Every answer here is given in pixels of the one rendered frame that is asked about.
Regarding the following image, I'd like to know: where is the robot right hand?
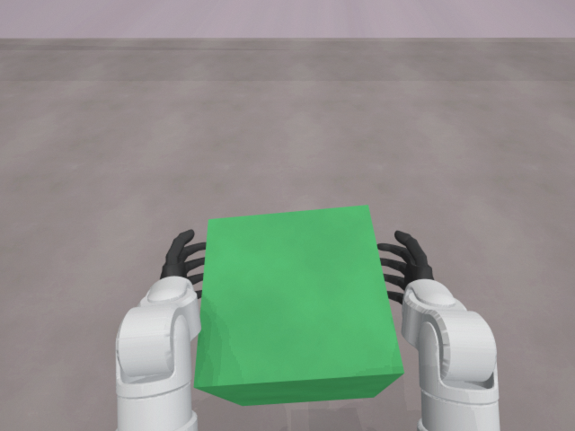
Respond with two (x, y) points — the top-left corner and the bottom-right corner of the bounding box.
(377, 231), (434, 305)

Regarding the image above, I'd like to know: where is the robot left hand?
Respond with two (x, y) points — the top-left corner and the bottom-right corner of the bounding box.
(160, 229), (207, 299)

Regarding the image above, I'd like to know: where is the robot right forearm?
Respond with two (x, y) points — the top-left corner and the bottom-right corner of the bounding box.
(401, 279), (500, 431)

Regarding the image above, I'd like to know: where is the robot left forearm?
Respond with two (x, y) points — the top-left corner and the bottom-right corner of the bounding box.
(115, 277), (201, 431)

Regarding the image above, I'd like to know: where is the carton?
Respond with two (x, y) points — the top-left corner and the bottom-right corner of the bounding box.
(193, 205), (404, 406)

